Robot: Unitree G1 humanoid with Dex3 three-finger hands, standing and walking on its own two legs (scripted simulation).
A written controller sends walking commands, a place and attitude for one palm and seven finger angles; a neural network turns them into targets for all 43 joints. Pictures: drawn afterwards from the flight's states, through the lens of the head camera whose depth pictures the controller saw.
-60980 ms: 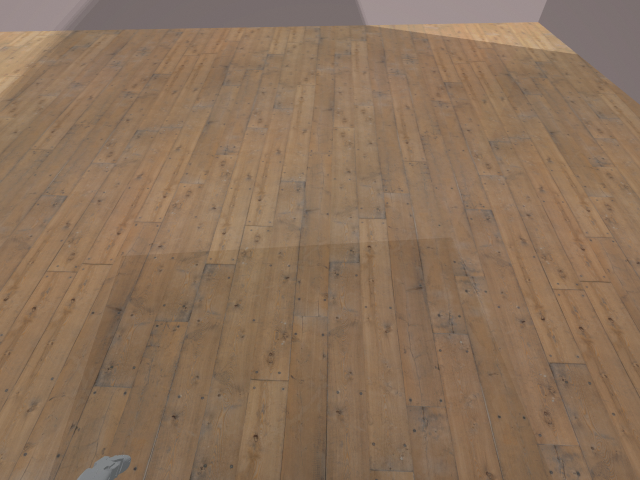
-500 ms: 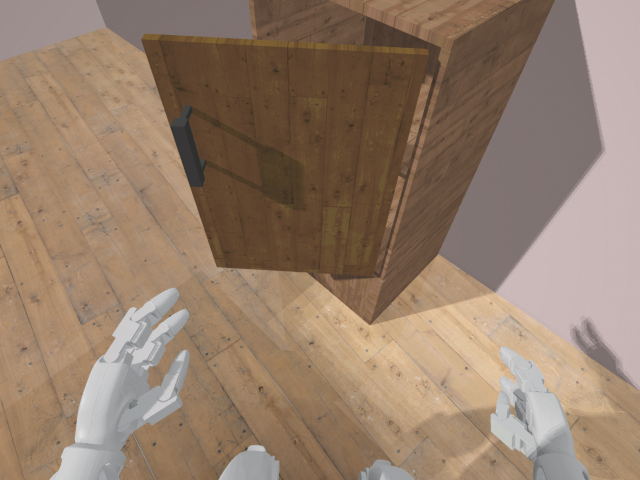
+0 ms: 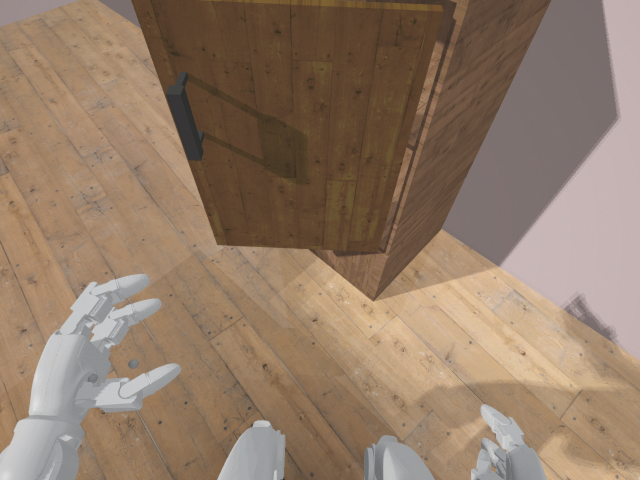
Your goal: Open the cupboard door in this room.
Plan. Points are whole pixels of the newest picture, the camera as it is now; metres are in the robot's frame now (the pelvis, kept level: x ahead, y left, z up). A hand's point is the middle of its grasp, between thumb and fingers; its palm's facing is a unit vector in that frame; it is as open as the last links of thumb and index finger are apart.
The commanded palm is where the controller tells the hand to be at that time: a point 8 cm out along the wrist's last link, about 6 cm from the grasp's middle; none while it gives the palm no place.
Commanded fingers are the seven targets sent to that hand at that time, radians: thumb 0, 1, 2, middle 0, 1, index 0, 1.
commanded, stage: raise the hand with hooked fingers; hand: left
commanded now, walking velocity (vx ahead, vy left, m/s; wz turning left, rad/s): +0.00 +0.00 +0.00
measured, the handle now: (189, 117) +0.64 +0.25 +0.05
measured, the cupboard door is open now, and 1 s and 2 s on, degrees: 41 41 41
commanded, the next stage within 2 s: move the hooked fingers beside the handle in 1.26 s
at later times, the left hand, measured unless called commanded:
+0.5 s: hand (93, 331) +0.27 +0.27 +0.05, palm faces +0.02 -1.00 -0.06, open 13.7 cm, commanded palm +0.25 +0.32 +0.06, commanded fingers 0.00 -0.50 0.30 -0.30 -1.20 -0.30 -1.20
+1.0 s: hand (94, 297) +0.31 +0.28 +0.06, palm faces -0.01 -1.00 -0.04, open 14.0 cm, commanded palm +0.28 +0.33 +0.06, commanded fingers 0.00 -0.50 0.30 -0.30 -1.20 -0.30 -1.20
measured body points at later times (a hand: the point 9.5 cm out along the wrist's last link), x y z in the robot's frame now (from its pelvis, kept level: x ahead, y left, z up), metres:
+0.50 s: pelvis +0.01 +0.02 +0.01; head +0.08 +0.04 +0.45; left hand +0.26 +0.32 +0.06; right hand +0.20 -0.22 -0.06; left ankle +0.05 +0.11 -0.64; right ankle +0.03 -0.11 -0.64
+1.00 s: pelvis +0.02 +0.01 +0.01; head +0.10 +0.03 +0.45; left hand +0.30 +0.33 +0.06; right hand +0.16 -0.25 -0.07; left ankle +0.05 +0.11 -0.64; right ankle +0.03 -0.11 -0.64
